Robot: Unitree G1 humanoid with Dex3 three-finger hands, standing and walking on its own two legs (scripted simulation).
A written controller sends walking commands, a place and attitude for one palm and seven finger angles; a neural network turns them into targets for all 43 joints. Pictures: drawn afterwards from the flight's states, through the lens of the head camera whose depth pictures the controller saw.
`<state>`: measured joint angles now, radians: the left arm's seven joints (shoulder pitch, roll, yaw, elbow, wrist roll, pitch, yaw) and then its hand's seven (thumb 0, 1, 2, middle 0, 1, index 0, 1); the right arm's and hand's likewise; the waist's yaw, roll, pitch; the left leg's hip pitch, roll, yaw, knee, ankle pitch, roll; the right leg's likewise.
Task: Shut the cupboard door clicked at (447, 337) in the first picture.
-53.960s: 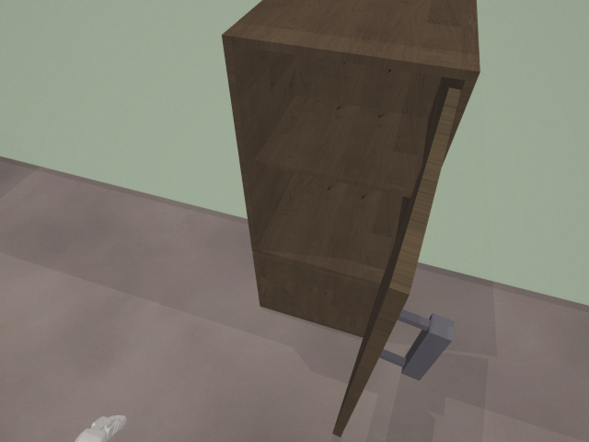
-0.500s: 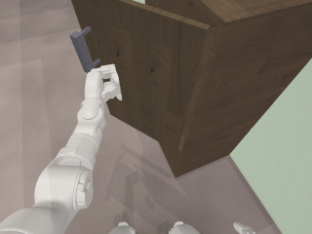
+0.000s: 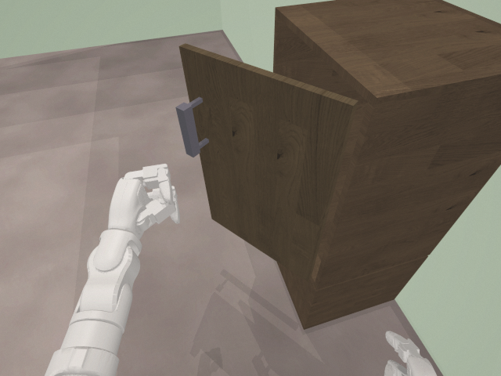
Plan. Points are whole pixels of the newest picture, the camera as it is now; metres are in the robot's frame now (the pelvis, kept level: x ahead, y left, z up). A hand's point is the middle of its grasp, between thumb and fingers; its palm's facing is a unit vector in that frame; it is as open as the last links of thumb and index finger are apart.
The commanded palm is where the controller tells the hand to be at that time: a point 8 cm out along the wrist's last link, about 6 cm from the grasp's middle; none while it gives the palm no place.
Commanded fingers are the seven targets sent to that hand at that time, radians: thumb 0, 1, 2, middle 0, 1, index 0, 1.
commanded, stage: draw the hand back to the body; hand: left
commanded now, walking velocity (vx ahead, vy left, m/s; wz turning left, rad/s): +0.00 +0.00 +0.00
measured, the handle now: (195, 126) +0.64 +0.15 +0.05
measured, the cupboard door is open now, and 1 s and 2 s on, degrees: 36 36 36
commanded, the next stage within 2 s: step back with the hand held close in 1.06 s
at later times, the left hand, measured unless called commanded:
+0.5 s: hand (62, 246) +0.24 +0.24 +0.16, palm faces +0.34 -0.88 -0.33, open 4.7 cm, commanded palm +0.19 +0.28 +0.18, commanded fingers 0.00 0.90 0.90 -0.42 -0.54 -0.42 -0.54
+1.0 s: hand (19, 272) +0.21 +0.27 +0.17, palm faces +0.45 -0.81 -0.38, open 7.4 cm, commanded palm +0.15 +0.30 +0.20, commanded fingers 0.00 0.90 0.90 -0.20 -0.30 -0.20 -0.30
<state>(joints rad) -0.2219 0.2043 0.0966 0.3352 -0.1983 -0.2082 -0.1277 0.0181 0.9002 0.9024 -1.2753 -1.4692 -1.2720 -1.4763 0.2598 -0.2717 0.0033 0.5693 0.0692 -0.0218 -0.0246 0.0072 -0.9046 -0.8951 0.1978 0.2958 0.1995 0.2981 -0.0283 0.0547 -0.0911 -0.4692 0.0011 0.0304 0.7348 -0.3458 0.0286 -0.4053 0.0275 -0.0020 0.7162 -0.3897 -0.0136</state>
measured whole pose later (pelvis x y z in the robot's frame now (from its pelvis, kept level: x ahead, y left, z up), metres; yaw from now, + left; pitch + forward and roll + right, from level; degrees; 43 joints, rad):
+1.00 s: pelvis +0.02 +0.00 +0.03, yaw +1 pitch -4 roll +0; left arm 0.45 0.32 0.32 -0.34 -0.08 -0.07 0.09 0.02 0.89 0.90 -0.22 -0.31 -0.22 -0.32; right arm 0.19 -0.23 0.02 0.62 0.01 -0.05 -0.08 0.01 -0.90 -0.89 0.20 0.30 0.20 0.30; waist 0.06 0.07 0.00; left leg -0.13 -0.02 0.01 0.42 -0.23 0.03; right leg -0.05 0.01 -0.01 0.39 -0.27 -0.01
